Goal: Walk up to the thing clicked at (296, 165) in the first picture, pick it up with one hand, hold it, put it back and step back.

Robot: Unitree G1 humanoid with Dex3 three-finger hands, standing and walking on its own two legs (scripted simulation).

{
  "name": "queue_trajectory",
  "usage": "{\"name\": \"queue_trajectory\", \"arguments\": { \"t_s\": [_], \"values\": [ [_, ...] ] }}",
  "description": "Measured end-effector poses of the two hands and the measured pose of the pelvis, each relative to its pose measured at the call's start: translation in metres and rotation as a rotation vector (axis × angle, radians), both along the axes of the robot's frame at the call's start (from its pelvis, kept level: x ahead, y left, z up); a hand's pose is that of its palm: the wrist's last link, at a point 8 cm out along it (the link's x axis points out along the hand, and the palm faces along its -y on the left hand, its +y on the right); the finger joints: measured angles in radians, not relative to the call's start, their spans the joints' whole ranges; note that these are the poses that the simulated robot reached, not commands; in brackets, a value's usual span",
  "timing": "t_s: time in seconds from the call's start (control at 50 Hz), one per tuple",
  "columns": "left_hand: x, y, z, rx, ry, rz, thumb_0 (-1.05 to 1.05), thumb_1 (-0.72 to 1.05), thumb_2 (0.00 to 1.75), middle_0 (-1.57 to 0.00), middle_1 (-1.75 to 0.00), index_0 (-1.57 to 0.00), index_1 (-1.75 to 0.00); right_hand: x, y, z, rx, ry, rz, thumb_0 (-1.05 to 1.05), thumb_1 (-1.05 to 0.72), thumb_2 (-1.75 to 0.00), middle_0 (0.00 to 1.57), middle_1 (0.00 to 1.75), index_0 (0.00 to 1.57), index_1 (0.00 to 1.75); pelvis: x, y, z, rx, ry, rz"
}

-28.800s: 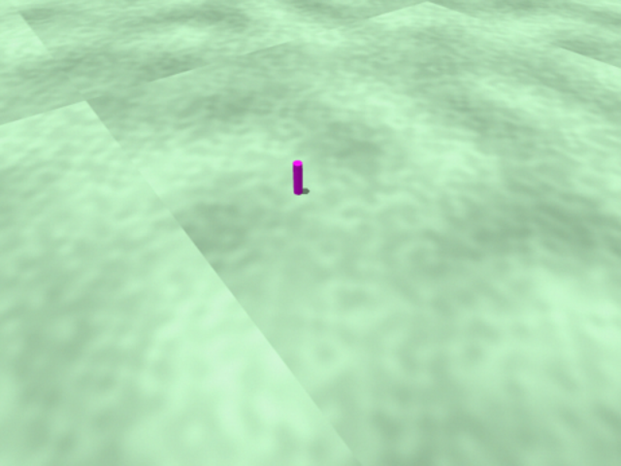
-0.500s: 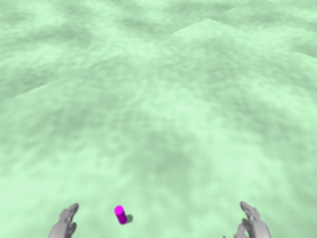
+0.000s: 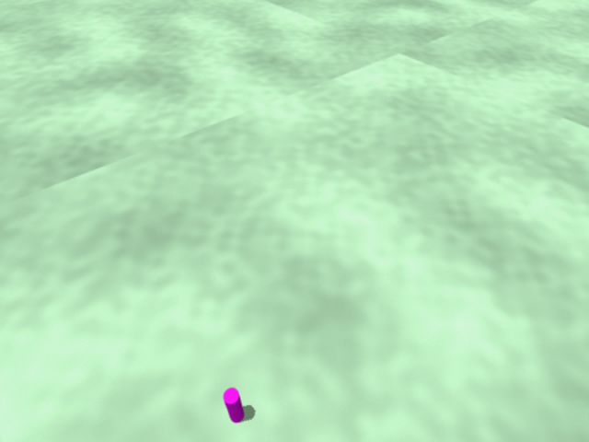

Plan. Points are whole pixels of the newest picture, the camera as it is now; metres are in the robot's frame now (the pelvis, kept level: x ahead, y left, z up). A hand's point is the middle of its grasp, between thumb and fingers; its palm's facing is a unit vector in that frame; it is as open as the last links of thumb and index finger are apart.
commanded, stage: stand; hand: left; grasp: from the side
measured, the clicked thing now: (234, 406) +0.40 +0.18 -0.68
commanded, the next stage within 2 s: step back in 1.76 s
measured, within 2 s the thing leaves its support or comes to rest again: neither
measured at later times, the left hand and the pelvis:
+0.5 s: hand out of the picture +0.02 +0.25 -0.15, palm faces -0.02 -0.94 -0.35, open 7.4 cm; pelvis -0.02 +0.00 +0.01, yaw +0 degrees
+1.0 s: hand out of the picture +0.07 +0.24 -0.14, palm faces -0.03 -0.94 -0.34, open 7.4 cm; pelvis +0.00 -0.01 +0.02, yaw +0 degrees
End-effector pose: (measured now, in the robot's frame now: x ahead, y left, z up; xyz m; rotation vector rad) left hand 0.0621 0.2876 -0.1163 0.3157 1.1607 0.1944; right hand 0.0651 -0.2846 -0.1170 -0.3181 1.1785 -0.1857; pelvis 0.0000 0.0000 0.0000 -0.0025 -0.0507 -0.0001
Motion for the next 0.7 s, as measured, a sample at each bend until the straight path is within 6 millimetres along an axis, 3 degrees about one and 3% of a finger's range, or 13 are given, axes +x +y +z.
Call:
{"name": "queue_trajectory", "arguments": {
  "t_s": [0.2, 0.42, 0.7],
  "values": [
    [-0.026, 0.003, 0.005, -0.006, 0.071, 0.026, 0.00, 0.90, 0.90, -0.20, -0.30, -0.20, -0.30, -0.015, 0.012, -0.001, 0.038, 0.039, -0.013, 0.01, -0.91, -0.90, 0.20, 0.30, 0.21, 0.30, -0.009, 0.004, 0.010, 0.005, -0.027, 0.001],
    [-0.040, 0.004, 0.009, 0.009, 0.104, 0.033, 0.00, 0.90, 0.90, -0.20, -0.30, -0.20, -0.30, -0.022, 0.002, 0.000, 0.039, 0.057, -0.027, 0.00, -0.91, -0.90, 0.20, 0.30, 0.21, 0.30, -0.016, 0.000, 0.013, 0.005, -0.026, 0.002],
    [-0.031, -0.002, 0.007, -0.001, 0.117, 0.028, 0.00, 0.90, 0.90, -0.20, -0.30, -0.20, -0.30, -0.032, -0.010, 0.002, 0.022, 0.102, -0.045, 0.00, -0.91, -0.90, 0.20, 0.30, 0.20, 0.30, -0.011, -0.005, 0.014, 0.003, -0.015, -0.003]
  ]
}}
